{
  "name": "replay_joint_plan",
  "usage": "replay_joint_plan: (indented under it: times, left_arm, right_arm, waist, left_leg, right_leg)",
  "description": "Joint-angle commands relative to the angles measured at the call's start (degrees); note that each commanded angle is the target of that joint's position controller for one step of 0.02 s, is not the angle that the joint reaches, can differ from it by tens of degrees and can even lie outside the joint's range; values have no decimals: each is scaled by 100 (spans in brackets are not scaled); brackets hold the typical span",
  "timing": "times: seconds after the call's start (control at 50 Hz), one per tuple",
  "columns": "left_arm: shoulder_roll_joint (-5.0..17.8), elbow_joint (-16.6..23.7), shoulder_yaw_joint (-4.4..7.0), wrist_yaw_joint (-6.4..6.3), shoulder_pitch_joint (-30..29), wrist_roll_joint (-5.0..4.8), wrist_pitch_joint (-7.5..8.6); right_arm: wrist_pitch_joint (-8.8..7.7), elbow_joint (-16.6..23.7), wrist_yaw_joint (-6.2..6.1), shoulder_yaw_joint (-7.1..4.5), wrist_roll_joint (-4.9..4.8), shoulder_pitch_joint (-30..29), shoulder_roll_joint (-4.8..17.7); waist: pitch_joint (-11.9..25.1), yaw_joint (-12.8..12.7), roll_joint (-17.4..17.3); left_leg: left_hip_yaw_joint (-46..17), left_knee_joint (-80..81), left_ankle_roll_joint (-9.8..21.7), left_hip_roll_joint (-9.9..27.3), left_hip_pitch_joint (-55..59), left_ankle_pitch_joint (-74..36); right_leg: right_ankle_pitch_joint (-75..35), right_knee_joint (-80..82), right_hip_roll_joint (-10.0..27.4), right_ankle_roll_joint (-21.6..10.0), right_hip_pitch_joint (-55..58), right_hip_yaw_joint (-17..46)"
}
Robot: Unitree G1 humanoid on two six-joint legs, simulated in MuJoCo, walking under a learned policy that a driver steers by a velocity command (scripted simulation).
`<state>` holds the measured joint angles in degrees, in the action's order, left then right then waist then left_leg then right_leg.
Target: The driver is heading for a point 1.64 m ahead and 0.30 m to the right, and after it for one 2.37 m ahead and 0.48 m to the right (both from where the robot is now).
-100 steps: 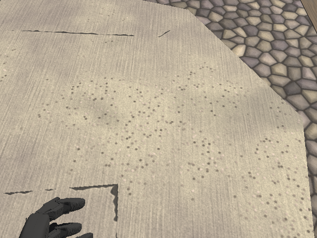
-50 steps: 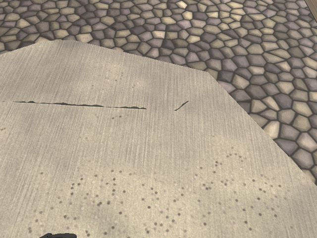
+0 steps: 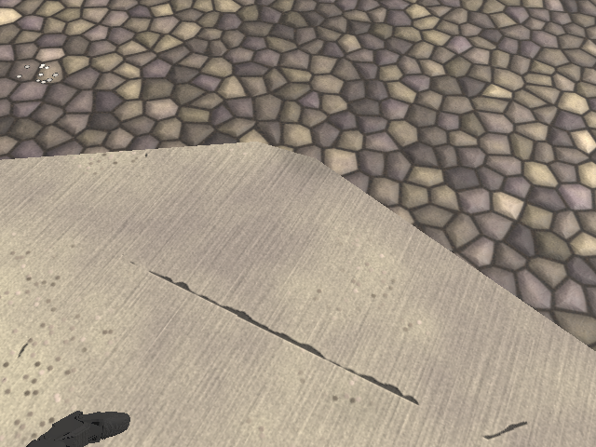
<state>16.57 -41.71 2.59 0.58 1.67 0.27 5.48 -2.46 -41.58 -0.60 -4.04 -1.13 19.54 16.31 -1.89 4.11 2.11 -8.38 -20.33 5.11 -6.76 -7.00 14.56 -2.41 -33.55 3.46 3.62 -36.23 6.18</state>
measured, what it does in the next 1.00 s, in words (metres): walks ahead: right foot, then left foot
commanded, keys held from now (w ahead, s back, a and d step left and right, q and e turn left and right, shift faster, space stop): w+q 0.38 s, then w+e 0.62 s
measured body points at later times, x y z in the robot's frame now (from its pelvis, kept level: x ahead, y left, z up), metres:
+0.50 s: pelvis +0.27 -0.01 +0.00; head +0.30 +0.00 +0.45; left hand +0.20 +0.27 -0.13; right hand +0.54 -0.19 -0.08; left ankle +0.39 +0.18 -0.70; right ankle +0.22 -0.15 -0.74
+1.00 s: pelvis +0.52 +0.09 -0.01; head +0.54 +0.08 +0.44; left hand +0.69 +0.35 -0.10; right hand +0.58 -0.20 -0.13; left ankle +0.42 +0.18 -0.74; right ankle +0.70 -0.05 -0.70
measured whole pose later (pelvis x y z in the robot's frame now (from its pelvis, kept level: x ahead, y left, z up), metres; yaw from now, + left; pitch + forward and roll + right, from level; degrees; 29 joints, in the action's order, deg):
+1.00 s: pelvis +0.52 +0.09 -0.01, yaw +3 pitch +1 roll +3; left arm 16.2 -44.2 3.2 2.3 6.4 -1.1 1.3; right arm -4.8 -46.8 -0.6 -4.9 0.3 18.7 15.9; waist -1.5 3.8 2.4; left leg 13.5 -13.2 -0.1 -0.4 2.4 16.0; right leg 0.5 -42.7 6.3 -0.2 -38.1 0.8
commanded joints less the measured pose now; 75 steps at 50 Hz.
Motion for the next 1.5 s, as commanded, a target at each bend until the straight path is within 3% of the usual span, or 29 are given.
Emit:
replay_joint_plan:
  times: [0.02,0.08,0.1,0.12,0.14,0.16,0.18,0.24,0.42,0.52,0.56,0.6,0.62,0.64,0.66,0.68,0.76,0.9,1.04,1.08,1.12,1.14,1.16,1.18,1.2,1.22,1.26,1.42,1.5]
  left_arm:
    - [521,540,130,57,-579,-53,140]
    - [712,488,228,85,-237,-72,231]
    - [814,360,302,57,257,-50,262]
    - [1039,269,387,17,992,50,292]
    - [1503,185,504,-30,1795,140,253]
    - [1405,0,506,25,2008,-13,175]
    - [869,133,370,9,1688,-78,136]
    - [443,136,209,-36,1013,32,36]
    - [788,-272,309,-14,1206,-39,85]
    - [1093,-589,342,30,1730,-244,-78]
    - [1214,-674,365,13,1771,-263,-148]
    - [1084,-721,290,-10,1735,-254,-172]
    - [681,-560,126,-7,1722,-78,-133]
    - [14,-442,-80,27,2405,-83,-37]
    - [691,-556,98,33,2047,-258,10]
    - [877,-377,177,35,1602,-349,17]
    - [515,-444,192,-18,1618,-225,-231]
    - [195,-132,126,84,855,-150,-363]
    - [300,369,114,296,-105,-131,-377]
    - [486,393,223,302,229,-135,-405]
    - [1043,-8,559,205,1839,-179,-446]
    - [1701,-122,749,73,2382,-208,-503]
    - [1936,133,709,115,2032,-179,-399]
    - [1390,193,547,176,2024,-163,-302]
    - [1140,153,479,175,1897,-147,-226]
    - [965,185,425,166,1534,-156,-193]
    - [665,364,319,102,1052,-57,-181]
    - [930,266,403,-139,1523,-145,-214]
    - [917,141,416,-163,1873,-190,-283]
  right_arm:
    - [-15,228,-56,-262,-37,213,912]
    - [48,244,-86,-275,-15,121,897]
    - [58,287,-78,-235,-9,20,789]
    - [38,381,-50,-126,36,-51,510]
    - [0,496,-53,-19,13,514,165]
    - [-39,567,-59,8,-96,860,358]
    - [-21,465,-57,-119,-127,480,886]
    - [54,656,-14,-184,15,-385,834]
    - [47,921,138,21,18,-1049,191]
    - [-109,1181,285,61,8,-1932,235]
    - [-151,1160,298,-21,7,-1765,446]
    - [-161,765,221,-263,68,-457,886]
    - [-126,606,121,-401,169,566,1343]
    - [-98,596,93,-429,230,639,1748]
    - [-102,607,107,-304,218,646,1169]
    - [-129,543,107,-212,162,338,946]
    - [-303,422,144,-89,184,-666,397]
    - [-397,52,3,-220,205,-679,669]
    - [-185,-282,-41,-369,-1,-268,1026]
    - [-97,-280,-59,-413,-53,-353,1205]
    - [-27,-242,-73,-351,-78,-423,1115]
    - [-79,-55,-86,-193,134,-232,628]
    - [-274,182,-45,-18,161,-43,217]
    - [-451,267,33,-117,-57,-693,748]
    - [-548,357,62,-111,-165,-977,774]
    - [-590,292,13,-105,-44,-993,718]
    - [-495,195,-13,-183,137,-851,812]
    - [-349,498,63,-3,159,-1943,319]
    - [-437,638,175,-30,60,-2359,484]
  waist:
    - [158,12,-707]
    - [230,-230,-950]
    - [455,-505,-953]
    - [1118,-863,-714]
    - [2024,-844,471]
    - [2223,-732,1702]
    - [1378,-858,864]
    - [153,-639,284]
    - [-3,-676,71]
    - [-289,-837,124]
    - [-143,-614,265]
    - [718,150,225]
    - [1642,548,-326]
    - [2528,121,-1843]
    - [2392,397,-1204]
    - [1438,311,-1134]
    - [428,-377,-942]
    - [-114,-381,-545]
    - [-386,-126,-464]
    - [-22,-400,-636]
    - [862,-1255,-459]
    - [1235,-1211,685]
    - [2065,-726,1343]
    - [1922,-1107,498]
    - [1230,-1029,359]
    - [777,-752,-104]
    - [525,-399,66]
    - [149,-710,211]
    - [100,-861,288]
  left_leg:
    - [-1180,225,668,1323,-272,-1003]
    - [-1616,-317,560,1451,78,-1274]
    - [-1533,-743,426,1248,-13,-1575]
    - [-1219,-1899,229,951,-492,-1433]
    - [-436,-3810,-213,191,-2151,293]
    - [-185,-5004,-356,229,-3509,2052]
    - [-290,-5463,-414,605,-3913,1608]
    - [51,-4990,-439,1140,-3539,595]
    - [436,-2741,-511,1280,-3097,-1150]
    - [836,-1381,-384,1055,-2701,-1102]
    - [869,-1015,-272,896,-2214,-760]
    - [1034,-695,-9,679,-39,-1066]
    - [-74,-1014,348,1803,1778,-1394]
    - [-2605,-431,1209,3228,3219,-595]
    - [-2814,-23,1137,3090,2827,26]
    - [-1893,95,910,2884,2171,-110]
    - [-195,946,639,2283,111,-885]
    - [1322,1369,513,2147,-8,-1622]
    - [1902,888,276,2441,1021,-2349]
    - [2064,22,140,2407,1202,-4302]
    - [2333,-2284,-212,2000,419,-4698]
    - [2358,-4339,-584,1504,-1460,-1625]
    - [1050,-5877,-804,362,-3189,2017]
    - [266,-6071,-658,671,-3817,1754]
    - [344,-5786,-497,903,-4021,1288]
    - [344,-5244,-453,1165,-3758,854]
    - [296,-4572,-501,1393,-2993,389]
    - [546,-1684,-932,915,-2455,-1743]
    - [411,-942,-852,734,-2169,-1892]
  right_leg:
    - [-122,480,-323,-75,737,-145]
    - [595,707,-366,-320,1188,-157]
    - [522,960,-372,-477,1916,-262]
    - [573,789,228,-804,3266,211]
    - [1107,839,1526,-1541,5387,2124]
    - [2566,1411,2209,-2020,5900,4077]
    - [3326,1622,1989,-1778,5213,3510]
    - [1848,1987,1267,-1355,3295,1433]
    - [-64,2544,957,-1442,2964,-587]
    - [-288,2370,1144,-1416,3415,-428]
    - [-920,1956,1242,-1298,3671,-318]
    - [-1963,371,826,-983,3170,-659]
    - [-300,-1394,495,-706,1931,-864]
    - [3548,-3281,-396,-384,24,-624]
    - [3632,-3943,-205,-393,-452,49]
    - [3194,-4052,24,-436,-860,-68]
    - [1935,-3384,501,-329,53,-125]
    - [301,-1642,441,-254,-177,-205]
    - [718,-426,205,-687,-175,-802]
    - [1311,-425,-188,-921,531,-1173]
    - [1087,17,-743,-1303,2886,-1285]
    - [1135,298,395,-1845,4507,746]
    - [2363,1397,1484,-2871,5659,4040]
    - [2576,1857,1525,-2594,5601,3923]
    - [2319,1821,1348,-2379,4987,3112]
    - [1749,1775,1083,-2160,4141,2454]
    - [764,1926,756,-2017,3087,1745]
    - [464,2045,152,-1677,2181,795]
    - [935,1687,342,-1578,2491,1271]
Velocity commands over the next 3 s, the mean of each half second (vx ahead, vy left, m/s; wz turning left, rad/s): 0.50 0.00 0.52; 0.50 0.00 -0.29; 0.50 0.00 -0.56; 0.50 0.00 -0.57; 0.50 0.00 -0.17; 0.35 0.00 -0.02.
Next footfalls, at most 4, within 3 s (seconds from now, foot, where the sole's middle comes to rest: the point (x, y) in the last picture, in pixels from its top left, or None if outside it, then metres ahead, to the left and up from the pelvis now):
0.12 right None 0.25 -0.14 -0.78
0.62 left None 0.46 0.19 -0.78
1.12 right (288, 320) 0.77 -0.03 -0.78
1.62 left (227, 223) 1.08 0.12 -0.78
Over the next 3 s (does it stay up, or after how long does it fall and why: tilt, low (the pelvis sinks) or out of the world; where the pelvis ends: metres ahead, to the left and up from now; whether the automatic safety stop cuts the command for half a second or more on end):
stays up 1.51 -0.29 0.00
